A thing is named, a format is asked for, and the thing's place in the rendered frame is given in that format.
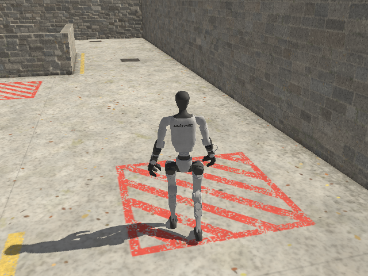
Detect robot thigh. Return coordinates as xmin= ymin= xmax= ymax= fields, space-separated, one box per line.
xmin=165 ymin=160 xmax=177 ymax=196
xmin=192 ymin=160 xmax=204 ymax=202

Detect right robot upper arm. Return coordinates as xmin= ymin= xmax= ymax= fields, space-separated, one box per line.
xmin=195 ymin=115 xmax=211 ymax=146

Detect right robot thigh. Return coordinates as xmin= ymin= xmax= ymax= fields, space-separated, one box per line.
xmin=192 ymin=160 xmax=204 ymax=202

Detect robot left forearm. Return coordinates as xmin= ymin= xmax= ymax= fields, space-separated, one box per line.
xmin=149 ymin=140 xmax=162 ymax=165

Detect robot right forearm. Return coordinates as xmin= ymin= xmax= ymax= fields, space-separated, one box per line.
xmin=205 ymin=137 xmax=215 ymax=158

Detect left robot upper arm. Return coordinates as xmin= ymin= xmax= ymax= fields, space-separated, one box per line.
xmin=156 ymin=116 xmax=171 ymax=149

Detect robot left hand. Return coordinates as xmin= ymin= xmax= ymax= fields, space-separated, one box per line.
xmin=148 ymin=163 xmax=161 ymax=177

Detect left robot thigh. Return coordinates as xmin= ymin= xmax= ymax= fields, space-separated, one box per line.
xmin=165 ymin=160 xmax=177 ymax=196

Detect robot right hand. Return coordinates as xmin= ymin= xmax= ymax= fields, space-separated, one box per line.
xmin=202 ymin=155 xmax=216 ymax=167

